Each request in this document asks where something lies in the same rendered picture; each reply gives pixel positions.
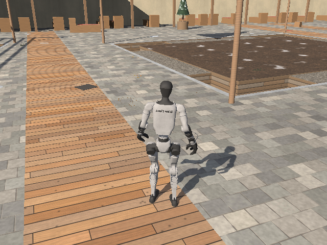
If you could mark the right robot foot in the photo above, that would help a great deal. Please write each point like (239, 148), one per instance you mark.
(174, 202)

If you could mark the robot left upper arm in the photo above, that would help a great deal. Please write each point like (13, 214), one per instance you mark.
(146, 113)

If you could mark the robot left hand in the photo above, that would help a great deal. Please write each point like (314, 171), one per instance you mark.
(141, 139)

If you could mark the robot left forearm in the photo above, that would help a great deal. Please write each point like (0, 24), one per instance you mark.
(140, 130)

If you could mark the robot left thigh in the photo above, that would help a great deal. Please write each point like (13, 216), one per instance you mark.
(153, 156)

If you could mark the robot right hand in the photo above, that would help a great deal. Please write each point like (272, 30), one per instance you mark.
(193, 147)

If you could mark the robot right forearm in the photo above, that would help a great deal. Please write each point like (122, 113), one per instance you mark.
(190, 136)

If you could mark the robot right upper arm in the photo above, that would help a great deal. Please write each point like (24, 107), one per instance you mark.
(183, 117)

